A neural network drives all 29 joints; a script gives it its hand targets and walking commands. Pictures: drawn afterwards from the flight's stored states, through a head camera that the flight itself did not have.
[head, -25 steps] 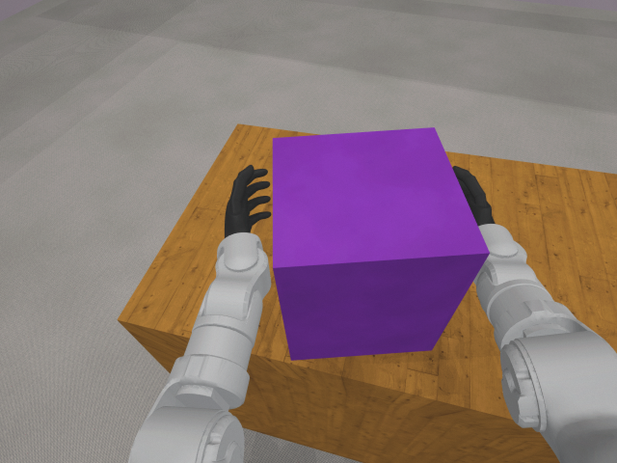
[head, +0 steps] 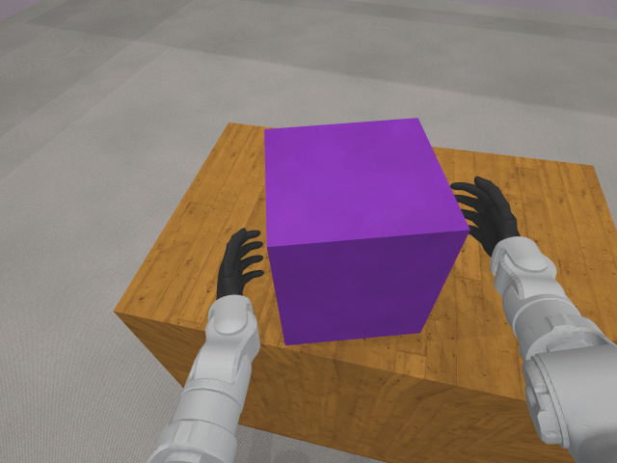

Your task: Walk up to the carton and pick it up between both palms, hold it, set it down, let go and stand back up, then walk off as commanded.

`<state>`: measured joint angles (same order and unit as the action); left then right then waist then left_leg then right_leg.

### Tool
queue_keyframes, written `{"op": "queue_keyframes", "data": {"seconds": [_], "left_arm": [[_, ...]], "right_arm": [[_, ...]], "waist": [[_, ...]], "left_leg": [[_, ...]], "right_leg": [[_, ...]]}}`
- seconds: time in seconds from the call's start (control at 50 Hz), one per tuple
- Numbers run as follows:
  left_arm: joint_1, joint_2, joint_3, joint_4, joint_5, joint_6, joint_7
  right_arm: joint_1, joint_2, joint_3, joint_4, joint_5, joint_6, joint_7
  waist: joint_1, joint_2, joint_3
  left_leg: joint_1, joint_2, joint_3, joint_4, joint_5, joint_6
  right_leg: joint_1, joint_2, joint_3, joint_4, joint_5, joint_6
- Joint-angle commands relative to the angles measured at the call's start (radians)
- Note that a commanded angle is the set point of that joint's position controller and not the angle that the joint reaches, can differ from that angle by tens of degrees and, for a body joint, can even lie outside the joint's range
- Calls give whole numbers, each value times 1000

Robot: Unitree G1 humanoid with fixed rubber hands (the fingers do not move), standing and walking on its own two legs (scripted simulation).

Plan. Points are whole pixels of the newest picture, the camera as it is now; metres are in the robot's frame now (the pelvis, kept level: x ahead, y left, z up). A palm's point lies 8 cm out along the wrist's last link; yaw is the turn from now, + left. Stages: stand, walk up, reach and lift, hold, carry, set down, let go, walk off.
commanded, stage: set down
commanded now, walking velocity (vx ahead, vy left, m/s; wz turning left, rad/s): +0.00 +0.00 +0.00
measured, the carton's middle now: (347, 238) +0.44 +0.04 +0.04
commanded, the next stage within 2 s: none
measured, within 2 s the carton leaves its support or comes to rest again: neither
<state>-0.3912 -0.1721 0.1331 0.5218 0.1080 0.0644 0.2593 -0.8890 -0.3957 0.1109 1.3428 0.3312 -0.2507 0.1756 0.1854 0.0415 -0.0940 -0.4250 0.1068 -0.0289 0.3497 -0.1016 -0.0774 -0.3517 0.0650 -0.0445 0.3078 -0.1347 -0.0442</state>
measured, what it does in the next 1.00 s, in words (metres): stands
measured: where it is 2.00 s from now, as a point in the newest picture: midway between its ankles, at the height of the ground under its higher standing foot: outside the picture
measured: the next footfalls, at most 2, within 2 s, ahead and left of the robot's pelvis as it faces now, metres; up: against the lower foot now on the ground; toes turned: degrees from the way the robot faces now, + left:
none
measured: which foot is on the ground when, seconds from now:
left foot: down 0.00-1.00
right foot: down 0.00-1.00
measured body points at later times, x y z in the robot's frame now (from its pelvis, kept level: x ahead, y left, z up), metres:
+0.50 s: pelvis -0.02 -0.01 +0.00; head +0.01 -0.01 +0.45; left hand +0.30 +0.16 +0.04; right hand +0.40 -0.20 +0.05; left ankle +0.03 +0.17 -0.74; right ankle +0.00 -0.09 -0.74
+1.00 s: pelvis -0.03 -0.01 +0.00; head -0.01 +0.00 +0.45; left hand +0.27 +0.15 +0.05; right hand +0.33 -0.24 +0.03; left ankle +0.03 +0.17 -0.74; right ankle +0.00 -0.09 -0.74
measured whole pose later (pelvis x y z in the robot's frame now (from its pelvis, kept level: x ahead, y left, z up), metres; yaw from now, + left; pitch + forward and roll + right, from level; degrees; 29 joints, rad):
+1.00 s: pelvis -0.03 -0.01 +0.00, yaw +0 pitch +5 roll -1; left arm -0.08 -0.13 -0.01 0.13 0.05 0.18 0.30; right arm -0.37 -0.50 0.11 0.91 0.39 -0.23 0.33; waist 0.08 0.00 -0.08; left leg -0.37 0.10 -0.03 0.35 -0.08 -0.04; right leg -0.32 0.06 -0.04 0.36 -0.14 -0.06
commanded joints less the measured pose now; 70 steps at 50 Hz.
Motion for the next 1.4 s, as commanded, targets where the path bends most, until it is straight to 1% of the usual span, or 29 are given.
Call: {"op": "queue_keyframes", "data": {"seconds": [0.0,0.02,0.1,0.14,0.18,0.22,0.26,0.3,0.4,0.42,0.46,0.52,0.64,0.68,0.7,0.76,0.78,0.8,0.82,0.86,0.88,0.94,1.0,1.06,1.1,1.16,1.2,1.32,1.38], "left_arm": [[-295,90,-78,-281,-40,-69,-1],[-277,101,-60,-256,-47,-64,3],[-284,81,-77,-275,-37,-40,34],[-220,62,-103,-341,-50,-20,40],[-222,76,-62,-193,-36,16,29],[-190,57,-73,-222,-33,41,33],[-212,78,-67,-283,-35,46,35],[-166,45,-119,-352,-54,56,34],[-127,79,-91,-376,-52,39,25],[-201,95,-74,-341,-44,44,26],[-73,50,-114,-432,-43,49,34],[-43,62,-123,-484,-47,44,41],[141,4,-166,-564,-29,79,32],[51,35,-146,-546,-42,70,32],[82,39,-150,-587,-38,70,34],[151,19,-169,-633,-37,65,47],[54,41,-167,-566,-50,69,48],[43,48,-130,-547,-38,67,53],[124,28,-172,-599,-59,73,53],[93,33,-163,-572,-59,88,52],[114,14,-182,-578,-55,92,44],[196,9,-209,-687,-56,100,54],[279,9,-186,-671,-28,116,56],[174,23,-179,-675,-38,104,62],[294,-1,-234,-753,-45,101,70],[281,-8,-234,-723,-39,107,67],[393,-3,-263,-823,-58,99,67],[466,2,-231,-771,-25,100,58],[432,16,-244,-825,-28,85,77]], "right_arm": [[-208,-221,22,-218,60,-50,10],[-218,-218,35,-240,60,-50,10],[-205,-237,6,-223,52,-41,26],[-126,-253,6,-296,72,-24,37],[-135,-244,12,-247,43,-7,38],[-75,-255,3,-221,41,17,51],[-86,-258,-5,-265,44,17,51],[-42,-276,-29,-292,47,14,62],[9,-282,-18,-361,56,-2,68],[-31,-273,-29,-370,41,8,69],[96,-294,-23,-364,68,0,81],[115,-325,-60,-450,67,-17,87],[304,-355,-55,-449,107,-32,115],[209,-350,-67,-506,92,-40,114],[263,-359,-72,-525,93,-44,118],[326,-346,-49,-566,124,-45,133],[243,-356,-78,-539,108,-35,135],[263,-329,-73,-562,102,-25,142],[336,-346,-81,-591,104,-26,147],[315,-332,-77,-584,103,-6,150],[361,-343,-95,-553,94,-3,150],[431,-369,-118,-582,120,-4,162],[499,-366,-126,-617,110,-5,161],[416,-360,-115,-651,113,-11,161],[532,-395,-147,-668,129,-22,174],[529,-389,-146,-651,124,-7,170],[627,-413,-156,-710,153,-26,177],[679,-388,-136,-727,146,-40,173],[657,-399,-151,-751,150,-51,181]], "waist": [[-75,-141,-456],[-51,-159,-473],[-55,-129,-387],[-66,-152,-427],[-53,-181,-324],[-66,-184,-277],[-60,-166,-348],[-104,-152,-338],[-85,-182,-333],[-81,-184,-323],[-105,-135,-345],[-95,-147,-394],[-147,-146,-330],[-110,-160,-321],[-136,-172,-324],[-114,-151,-305],[-126,-177,-273],[-89,-188,-248],[-118,-189,-287],[-113,-193,-244],[-149,-182,-222],[-157,-141,-236],[-145,-170,-205],[-134,-171,-215],[-167,-168,-225],[-162,-152,-177],[-194,-147,-216],[-165,-194,-163],[-165,-148,-136]], "left_leg": [[182,-77,84,47,278,71],[175,-77,85,48,275,77],[223,-70,83,32,153,80],[252,-65,73,39,171,86],[218,-78,86,16,119,101],[230,-67,67,-8,78,109],[236,-71,65,2,90,102],[267,-72,52,5,111,97],[238,-88,71,15,124,102],[201,-89,77,11,49,99],[265,-83,53,4,116,92],[311,-82,49,9,146,93],[387,-79,29,18,218,93],[331,-87,40,7,141,101],[310,-90,31,9,108,97],[352,-87,25,7,102,107],[314,-86,30,0,-2,110],[270,-85,41,7,-37,114],[311,-83,23,6,-25,115],[294,-83,23,-4,-47,115],[311,-84,12,-9,-69,115],[345,-83,0,-6,-51,101],[347,-84,4,-2,-26,104],[293,-90,13,-1,-69,104],[356,-80,-10,8,-29,92],[344,-83,-4,2,-63,87],[373,-81,-11,14,11,88],[336,-90,12,9,16,89],[316,-91,0,6,-62,88]], "right_leg": [[237,20,36,66,308,25],[219,22,44,59,288,16],[124,27,21,33,36,4],[131,27,24,33,61,0],[146,12,45,16,7,1],[127,9,44,7,-36,-5],[162,9,36,24,-4,-6],[159,13,22,30,27,-6],[197,-7,61,31,87,8],[187,-20,83,19,-29,9],[208,-12,63,27,75,-2],[200,1,49,41,108,-6],[210,-1,44,20,191,-14],[180,-13,57,17,125,-11],[210,-26,79,15,116,-5],[184,-22,79,10,64,-18],[125,-25,78,8,-69,-12],[121,-44,118,-5,-159,-16],[126,-44,111,-4,-124,-20],[108,-45,107,-7,-150,-19],[105,-49,112,-18,-147,-20],[114,-43,93,-11,-119,-27],[135,-53,101,-19,-100,-24],[111,-64,120,-11,-162,-21],[116,-49,95,-3,-95,-26],[105,-51,100,-8,-128,-32],[137,-57,98,-1,14,-26],[182,-50,102,-8,33,-30],[123,-48,101,12,-75,-35]]}}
